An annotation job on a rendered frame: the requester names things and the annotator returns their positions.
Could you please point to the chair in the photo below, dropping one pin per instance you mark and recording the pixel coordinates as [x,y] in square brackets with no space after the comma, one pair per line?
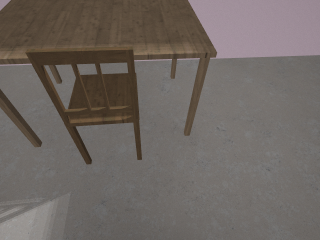
[96,99]

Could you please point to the table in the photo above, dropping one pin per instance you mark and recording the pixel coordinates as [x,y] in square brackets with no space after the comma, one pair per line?
[156,29]

